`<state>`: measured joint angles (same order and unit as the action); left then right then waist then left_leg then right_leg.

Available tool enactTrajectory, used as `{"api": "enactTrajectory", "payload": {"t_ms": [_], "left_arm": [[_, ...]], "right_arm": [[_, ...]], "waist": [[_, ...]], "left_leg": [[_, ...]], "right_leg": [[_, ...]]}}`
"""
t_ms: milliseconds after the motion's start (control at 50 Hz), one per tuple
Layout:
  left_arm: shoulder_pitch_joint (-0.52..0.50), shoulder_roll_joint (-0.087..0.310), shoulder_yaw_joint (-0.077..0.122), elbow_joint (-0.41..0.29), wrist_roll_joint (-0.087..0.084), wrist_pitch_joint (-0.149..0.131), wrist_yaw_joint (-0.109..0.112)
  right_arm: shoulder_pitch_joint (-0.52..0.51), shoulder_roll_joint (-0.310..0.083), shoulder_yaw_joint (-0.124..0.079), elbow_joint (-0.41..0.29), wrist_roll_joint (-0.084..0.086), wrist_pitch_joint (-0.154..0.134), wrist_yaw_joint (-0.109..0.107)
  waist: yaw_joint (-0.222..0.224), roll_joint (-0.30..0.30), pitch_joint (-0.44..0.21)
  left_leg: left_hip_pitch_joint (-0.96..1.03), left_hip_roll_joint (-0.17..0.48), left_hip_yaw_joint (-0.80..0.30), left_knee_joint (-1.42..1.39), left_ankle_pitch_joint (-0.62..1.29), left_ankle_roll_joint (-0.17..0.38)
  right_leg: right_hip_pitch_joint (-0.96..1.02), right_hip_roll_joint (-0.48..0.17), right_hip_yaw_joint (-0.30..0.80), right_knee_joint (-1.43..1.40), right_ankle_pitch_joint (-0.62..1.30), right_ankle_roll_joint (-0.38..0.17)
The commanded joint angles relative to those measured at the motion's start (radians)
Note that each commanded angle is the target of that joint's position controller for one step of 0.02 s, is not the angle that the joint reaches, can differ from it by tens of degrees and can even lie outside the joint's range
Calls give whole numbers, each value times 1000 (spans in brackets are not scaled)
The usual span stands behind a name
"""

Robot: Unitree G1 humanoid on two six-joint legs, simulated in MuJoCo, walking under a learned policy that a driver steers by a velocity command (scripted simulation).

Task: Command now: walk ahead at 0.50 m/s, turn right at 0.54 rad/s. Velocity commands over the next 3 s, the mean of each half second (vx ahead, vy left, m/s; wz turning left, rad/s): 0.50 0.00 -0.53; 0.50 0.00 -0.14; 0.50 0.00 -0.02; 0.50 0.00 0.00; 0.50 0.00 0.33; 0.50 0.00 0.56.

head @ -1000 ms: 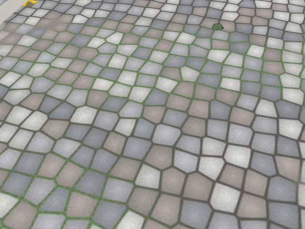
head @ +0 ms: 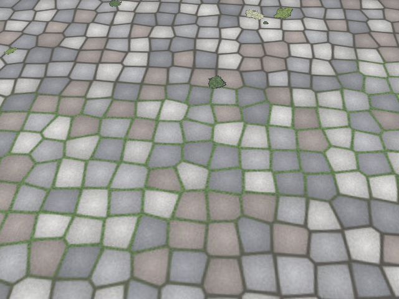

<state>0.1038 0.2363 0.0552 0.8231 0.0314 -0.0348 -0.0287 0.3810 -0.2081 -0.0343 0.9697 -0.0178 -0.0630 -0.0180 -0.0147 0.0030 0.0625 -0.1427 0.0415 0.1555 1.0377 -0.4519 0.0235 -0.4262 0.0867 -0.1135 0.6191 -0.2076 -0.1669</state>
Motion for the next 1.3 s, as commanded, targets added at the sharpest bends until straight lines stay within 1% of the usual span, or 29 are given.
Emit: {"api": "enactTrajectory", "payload": {"t_ms": [20,40,80,120,160,220,360,420,460,480,500,520,540,560,600,680,760,820,880,940,980,1000,1020,1040,1060,1080,1120,1180,1300], "left_arm": [[234,206,65,29,-27,14,24],[190,161,53,25,-24,10,25],[149,128,39,15,-33,-7,30],[180,150,42,22,-36,-26,27],[220,174,48,25,-35,-30,26],[288,175,48,29,-34,-25,26],[385,192,51,24,-18,-17,40],[336,204,50,10,-15,-24,50],[308,211,47,13,-17,-35,41],[315,174,35,4,-22,-43,33],[435,78,15,-18,-55,-45,29],[461,133,20,-1,-28,-40,32],[387,153,23,4,-9,-31,32],[304,146,18,-10,-3,-30,22],[263,127,14,-28,6,-18,8],[236,103,2,-33,13,0,-5],[52,76,-19,-91,10,-4,-15],[-54,53,-36,-120,2,-9,-18],[-109,68,-36,-137,-3,-13,-12],[-89,87,-28,-137,1,-20,-2],[122,116,-8,-62,16,-36,12],[302,180,12,-23,36,-45,25],[368,288,39,-14,43,-40,33],[343,250,38,-11,-6,-26,29],[252,192,22,-18,-15,-25,26],[198,138,9,-21,-13,-32,21],[161,94,-3,-8,-16,-45,24],[208,111,3,28,-23,-65,24],[302,111,3,89,-25,-63,22]], "right_arm": [[-118,-137,-24,-170,7,-47,18],[-102,-133,-26,-158,5,-47,17],[-66,-115,-22,-153,-28,-9,19],[-77,-104,-21,-168,-34,20,25],[-149,-102,-20,-201,-32,30,30],[-280,-111,-19,-250,-27,32,32],[-478,-120,-1,-335,-14,14,43],[-389,-145,-5,-320,-11,0,41],[-170,-184,-26,-251,-13,-15,24],[-30,-227,-39,-230,-28,-27,10],[60,-335,-64,-229,-50,-23,2],[22,-304,-66,-213,-24,-6,14],[-75,-220,-49,-232,-10,-2,18],[-131,-158,-34,-236,-8,-4,23],[-134,-131,-22,-207,-9,-14,21],[-63,-149,-26,-155,8,-44,31],[-11,-145,-25,-120,10,-38,33],[37,-162,-30,-94,11,-37,35],[80,-177,-32,-71,7,-32,32],[78,-192,-36,-56,2,-21,25],[70,-184,-32,-48,7,-13,22],[54,-153,-20,-77,12,-15,22],[137,-45,4,-115,34,-16,26],[101,-165,-28,-97,3,-7,17],[36,-165,-33,-112,1,-7,21],[-1,-139,-25,-117,4,-11,28],[6,-118,-23,-104,-12,8,38],[-13,-98,-22,-103,-20,30,53],[-248,-84,-11,-173,-15,33,58]], "waist": [[88,-10,-110],[37,48,-45],[-15,26,-41],[-22,6,-53],[-5,-16,-40],[45,-46,-22],[117,-73,-20],[61,-91,-33],[-40,-53,-129],[-98,0,-232],[-64,219,-377],[-32,236,-359],[-5,98,-181],[-6,17,-96],[22,75,-41],[39,91,-50],[6,79,-8],[-24,81,-1],[-39,82,-1],[-14,85,-7],[79,37,-114],[152,-38,-235],[119,-269,-334],[121,-162,-304],[79,-104,-164],[57,-72,-99],[5,-94,-52],[-14,-72,-52],[27,-57,15]], "left_leg": [[-607,21,-194,347,94,6],[-548,52,-190,250,129,0],[-434,75,-191,149,141,-32],[-425,70,-169,91,160,-56],[-465,71,-155,9,230,-76],[-536,62,-152,-132,342,-89],[-551,-2,-163,-379,411,-64],[-352,-29,-162,-498,373,-15],[-59,-73,-132,-578,348,30],[160,51,-251,-592,270,71],[432,335,-698,-635,165,191],[381,383,-954,-762,83,238],[224,345,-823,-778,-11,229],[108,289,-679,-798,38,206],[0,202,-492,-836,232,164],[3,175,-368,-875,445,184],[19,138,-278,-926,465,180],[28,124,-228,-914,536,163],[85,155,-230,-875,602,153],[147,188,-234,-790,732,137],[112,132,-173,-525,889,105],[-50,87,-134,-270,678,80],[-398,-79,-61,76,58,35],[-497,-72,-176,185,-63,48],[-532,-19,-201,193,17,57],[-505,14,-201,142,85,55],[-417,50,-187,57,137,35],[-414,52,-163,26,198,11],[-525,73,-128,-209,386,-24]], "right_leg": [[520,-388,625,-359,65,-227],[400,-335,535,-381,163,-176],[278,-251,414,-399,292,-136],[252,-216,373,-402,385,-133],[244,-193,361,-415,386,-117],[295,-177,380,-412,377,-81],[455,-202,457,-325,463,-66],[433,-223,458,-274,551,-18],[396,-169,405,-45,728,22],[284,-116,363,178,554,41],[7,32,256,517,3,88],[-125,46,247,631,-306,83],[-169,-17,259,670,-221,81],[-161,-51,251,621,-154,82],[-120,-92,233,530,-121,92],[-144,-110,191,459,-68,117],[-209,-162,120,255,75,150],[-147,-153,76,84,151,154],[-104,-134,58,-3,140,137],[-30,-106,50,-70,52,98],[255,-63,39,-173,54,55],[502,-223,213,-191,-26,3],[747,-505,665,-282,-101,-111],[681,-503,768,-341,-110,-131],[567,-452,607,-347,-85,-108],[454,-402,498,-382,2,-82],[325,-317,356,-435,108,-28],[307,-295,284,-474,230,-42],[349,-265,199,-520,273,-42]]}}
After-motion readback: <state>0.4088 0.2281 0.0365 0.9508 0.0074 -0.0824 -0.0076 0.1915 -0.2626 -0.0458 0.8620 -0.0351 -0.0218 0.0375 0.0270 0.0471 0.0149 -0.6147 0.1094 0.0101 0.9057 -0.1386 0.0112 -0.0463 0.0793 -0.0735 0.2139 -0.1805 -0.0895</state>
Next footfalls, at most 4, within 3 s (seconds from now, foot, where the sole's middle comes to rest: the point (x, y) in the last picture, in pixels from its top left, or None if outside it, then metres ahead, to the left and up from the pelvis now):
0.48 left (184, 298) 0.46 0.08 -0.75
1.00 right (265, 245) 0.63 -0.20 -0.75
1.54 left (233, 165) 0.97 -0.11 -0.75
2.08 right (292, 123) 1.19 -0.39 -0.75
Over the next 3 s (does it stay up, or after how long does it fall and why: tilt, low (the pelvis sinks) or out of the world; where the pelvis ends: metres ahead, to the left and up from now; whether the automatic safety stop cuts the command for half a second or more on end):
stays up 1.53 -0.30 0.03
